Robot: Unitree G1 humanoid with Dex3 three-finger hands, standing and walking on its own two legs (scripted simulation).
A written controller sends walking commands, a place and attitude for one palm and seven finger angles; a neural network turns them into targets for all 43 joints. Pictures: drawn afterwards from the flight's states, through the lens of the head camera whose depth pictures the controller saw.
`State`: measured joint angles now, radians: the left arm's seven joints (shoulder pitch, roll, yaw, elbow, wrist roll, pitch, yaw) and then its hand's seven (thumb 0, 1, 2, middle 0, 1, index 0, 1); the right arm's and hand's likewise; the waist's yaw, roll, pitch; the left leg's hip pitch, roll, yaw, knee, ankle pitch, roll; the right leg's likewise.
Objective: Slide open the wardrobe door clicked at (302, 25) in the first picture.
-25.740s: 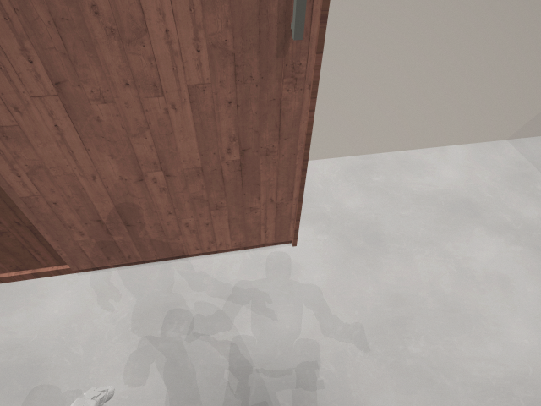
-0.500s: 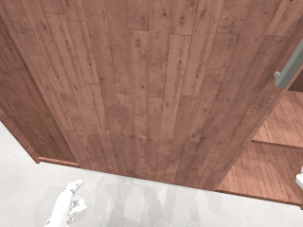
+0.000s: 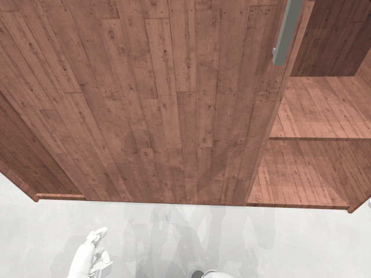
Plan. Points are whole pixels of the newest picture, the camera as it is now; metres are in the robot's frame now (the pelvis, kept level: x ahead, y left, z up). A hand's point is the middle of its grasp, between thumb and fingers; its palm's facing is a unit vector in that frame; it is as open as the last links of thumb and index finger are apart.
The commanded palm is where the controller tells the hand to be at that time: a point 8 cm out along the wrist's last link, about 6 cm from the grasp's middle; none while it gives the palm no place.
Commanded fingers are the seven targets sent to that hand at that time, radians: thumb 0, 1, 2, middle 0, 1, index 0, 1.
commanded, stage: step back with the hand held close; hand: right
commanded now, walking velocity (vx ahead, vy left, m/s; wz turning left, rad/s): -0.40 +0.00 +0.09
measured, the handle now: (287, 17) +0.59 -0.24 +0.28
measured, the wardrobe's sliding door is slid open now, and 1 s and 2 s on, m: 0.56 0.56 0.56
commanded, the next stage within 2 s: stop stepping back and stand still in 0.14 s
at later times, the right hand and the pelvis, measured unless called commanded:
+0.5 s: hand out of the picture +0.12 -0.36 +0.18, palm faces +0.34 +0.89 -0.31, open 7.4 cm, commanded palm +0.04 -0.40 +0.19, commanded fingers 0.00 -0.90 -0.90 0.20 0.30 0.20 0.30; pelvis -0.12 -0.11 +0.02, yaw +5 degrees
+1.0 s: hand out of the picture +0.06 -0.43 +0.20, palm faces +0.32 +0.86 -0.39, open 7.4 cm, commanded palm -0.01 -0.48 +0.19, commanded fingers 0.00 -0.90 -0.90 0.20 0.30 0.20 0.30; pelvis -0.18 -0.19 +0.00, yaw +6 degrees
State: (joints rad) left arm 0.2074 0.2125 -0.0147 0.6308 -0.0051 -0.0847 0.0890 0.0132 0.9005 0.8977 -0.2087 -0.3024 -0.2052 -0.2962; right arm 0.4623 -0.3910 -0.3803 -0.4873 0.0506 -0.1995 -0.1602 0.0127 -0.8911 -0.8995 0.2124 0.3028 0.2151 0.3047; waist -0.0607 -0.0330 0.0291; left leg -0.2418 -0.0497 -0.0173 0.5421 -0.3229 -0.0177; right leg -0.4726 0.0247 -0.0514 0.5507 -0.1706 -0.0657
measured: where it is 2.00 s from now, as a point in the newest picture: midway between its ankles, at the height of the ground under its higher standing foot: outside the picture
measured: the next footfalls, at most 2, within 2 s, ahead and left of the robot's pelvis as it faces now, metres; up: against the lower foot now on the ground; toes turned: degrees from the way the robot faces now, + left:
left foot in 0.22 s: -0.06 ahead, +0.10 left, +0.00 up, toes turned +4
right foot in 0.34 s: +0.04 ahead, -0.15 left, +0.00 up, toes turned +3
